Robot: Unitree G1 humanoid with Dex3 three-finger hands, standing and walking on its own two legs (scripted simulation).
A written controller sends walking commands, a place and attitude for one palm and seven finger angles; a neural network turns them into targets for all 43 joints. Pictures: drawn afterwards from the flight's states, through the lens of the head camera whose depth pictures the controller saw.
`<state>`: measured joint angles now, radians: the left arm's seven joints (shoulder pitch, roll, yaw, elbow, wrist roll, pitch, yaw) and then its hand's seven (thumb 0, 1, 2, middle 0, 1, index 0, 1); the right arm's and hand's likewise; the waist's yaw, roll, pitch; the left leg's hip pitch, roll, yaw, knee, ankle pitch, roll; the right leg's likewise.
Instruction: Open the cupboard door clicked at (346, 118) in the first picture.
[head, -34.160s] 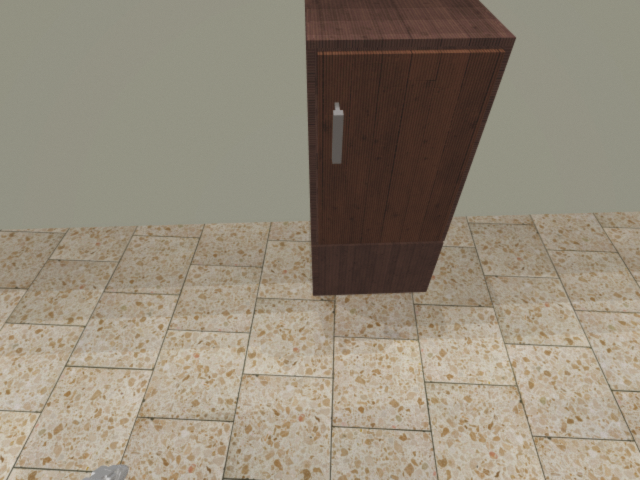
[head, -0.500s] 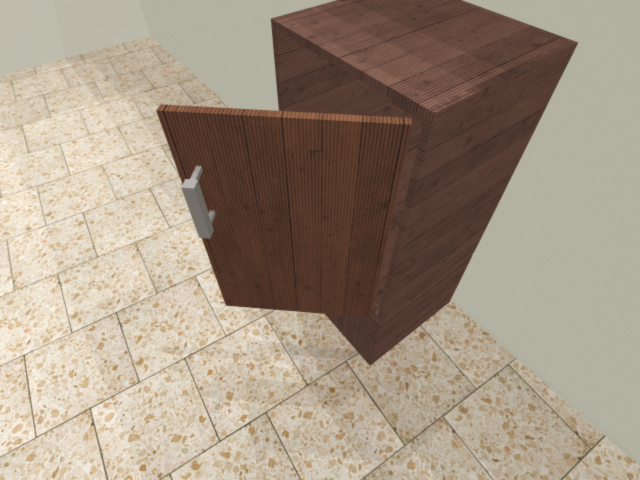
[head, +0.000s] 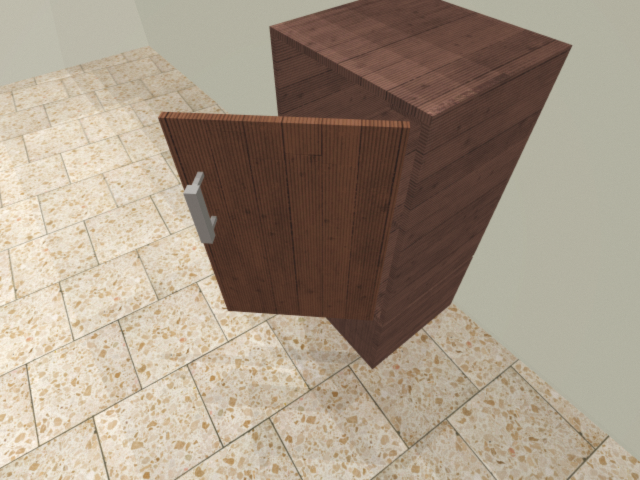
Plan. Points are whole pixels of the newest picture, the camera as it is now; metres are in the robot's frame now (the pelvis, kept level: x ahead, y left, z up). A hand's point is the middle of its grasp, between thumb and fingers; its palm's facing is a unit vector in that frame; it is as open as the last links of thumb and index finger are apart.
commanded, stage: raise the hand with hooked fingers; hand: left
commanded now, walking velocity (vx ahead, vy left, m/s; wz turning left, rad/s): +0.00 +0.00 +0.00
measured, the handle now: (203, 208) +0.56 +0.25 -0.03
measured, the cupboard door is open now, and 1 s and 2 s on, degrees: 47 47 47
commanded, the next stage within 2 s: none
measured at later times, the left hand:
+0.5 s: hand out of the picture +0.13 +0.20 -0.07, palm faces +0.05 -1.00 -0.02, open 9.2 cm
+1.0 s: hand (134, 433) +0.18 +0.25 -0.04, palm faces -0.03 -1.00 -0.05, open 12.2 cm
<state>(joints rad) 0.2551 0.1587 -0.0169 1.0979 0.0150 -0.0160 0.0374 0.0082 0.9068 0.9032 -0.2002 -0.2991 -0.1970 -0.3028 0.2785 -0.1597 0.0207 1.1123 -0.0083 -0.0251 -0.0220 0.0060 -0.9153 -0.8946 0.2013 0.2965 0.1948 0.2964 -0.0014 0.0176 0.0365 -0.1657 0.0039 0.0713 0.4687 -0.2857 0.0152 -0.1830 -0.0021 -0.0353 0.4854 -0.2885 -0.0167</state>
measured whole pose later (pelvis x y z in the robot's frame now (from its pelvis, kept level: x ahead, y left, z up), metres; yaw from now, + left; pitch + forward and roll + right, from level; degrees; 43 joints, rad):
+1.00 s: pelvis -0.05 +0.01 -0.08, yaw +2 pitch +14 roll -3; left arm 0.25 0.32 0.30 0.17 -0.34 -0.38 -0.44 0.01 -0.09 0.48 -0.27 -0.94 -0.27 -0.94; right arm 0.29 -0.29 -0.01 0.57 0.04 -0.24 -0.05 0.01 -0.91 -0.89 0.20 0.30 0.20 0.30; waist -0.02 0.02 -0.12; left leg -0.88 0.03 0.01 1.14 -0.50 0.04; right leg -0.84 -0.01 -0.09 1.08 -0.47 -0.01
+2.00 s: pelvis -0.03 +0.01 -0.07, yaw +1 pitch +14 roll -3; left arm -0.01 0.43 0.43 0.42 -0.37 -0.31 -0.58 -0.01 -0.50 0.30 -0.30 -1.20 -0.30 -1.20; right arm 0.29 -0.29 0.04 0.52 0.04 -0.19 -0.05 0.01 -0.91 -0.89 0.20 0.30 0.20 0.30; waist -0.02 0.02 -0.10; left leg -0.82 0.04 0.01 1.06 -0.49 0.03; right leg -0.78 0.01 -0.09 0.98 -0.46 -0.02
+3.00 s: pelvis -0.04 +0.02 -0.08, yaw +0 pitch +20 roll -4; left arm -0.63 0.61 0.50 1.02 -0.22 -0.37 -0.59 -0.01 -0.50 0.30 -0.30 -1.20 -0.30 -1.20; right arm 0.34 -0.30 0.05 0.59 0.03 -0.05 -0.04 0.01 -0.91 -0.89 0.21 0.30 0.20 0.30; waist -0.10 0.01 -0.10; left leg -0.97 0.05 0.02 1.12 -0.50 0.04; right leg -0.93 0.02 -0.08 1.04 -0.45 -0.01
